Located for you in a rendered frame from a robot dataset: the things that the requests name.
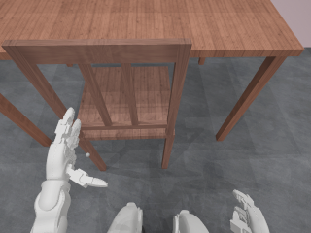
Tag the robot left forearm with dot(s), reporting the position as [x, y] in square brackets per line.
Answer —
[51, 207]

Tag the robot right hand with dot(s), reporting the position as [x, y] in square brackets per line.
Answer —
[252, 221]

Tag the robot left hand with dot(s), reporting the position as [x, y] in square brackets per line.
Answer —
[61, 151]

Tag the chair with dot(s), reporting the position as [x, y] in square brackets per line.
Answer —
[118, 103]

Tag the robot right thigh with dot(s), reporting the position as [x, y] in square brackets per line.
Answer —
[188, 223]

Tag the robot thigh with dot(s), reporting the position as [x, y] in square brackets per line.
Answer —
[128, 220]
[188, 223]

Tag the table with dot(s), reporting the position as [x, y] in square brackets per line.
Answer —
[217, 28]

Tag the robot left thigh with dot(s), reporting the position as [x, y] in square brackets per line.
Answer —
[128, 220]

